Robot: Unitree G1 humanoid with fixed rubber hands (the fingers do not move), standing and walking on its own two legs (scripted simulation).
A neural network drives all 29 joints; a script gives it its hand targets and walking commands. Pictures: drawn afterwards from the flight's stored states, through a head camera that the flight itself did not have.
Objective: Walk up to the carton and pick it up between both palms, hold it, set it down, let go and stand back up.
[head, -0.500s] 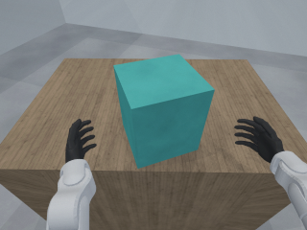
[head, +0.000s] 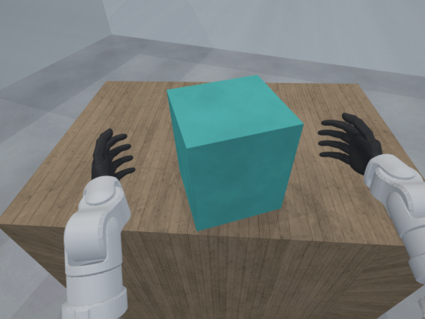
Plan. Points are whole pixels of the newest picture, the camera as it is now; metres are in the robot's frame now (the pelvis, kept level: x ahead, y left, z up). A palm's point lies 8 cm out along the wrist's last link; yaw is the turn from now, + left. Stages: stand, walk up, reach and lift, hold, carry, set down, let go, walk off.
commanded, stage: reach and lift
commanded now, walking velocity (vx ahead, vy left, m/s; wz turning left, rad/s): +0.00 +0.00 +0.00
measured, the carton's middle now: (227, 152) +0.46 +0.04 +0.08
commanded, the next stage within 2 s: none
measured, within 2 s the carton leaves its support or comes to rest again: neither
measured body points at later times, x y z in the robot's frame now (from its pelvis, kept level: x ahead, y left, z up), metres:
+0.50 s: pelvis +0.01 +0.00 +0.00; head +0.00 -0.01 +0.45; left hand +0.33 +0.25 +0.21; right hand +0.45 -0.17 +0.21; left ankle -0.01 +0.16 -0.75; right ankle +0.03 -0.05 -0.75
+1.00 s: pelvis +0.00 +0.00 +0.00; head +0.01 -0.02 +0.45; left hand +0.37 +0.25 +0.24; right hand +0.50 -0.14 +0.25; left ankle -0.01 +0.16 -0.75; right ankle +0.03 -0.06 -0.75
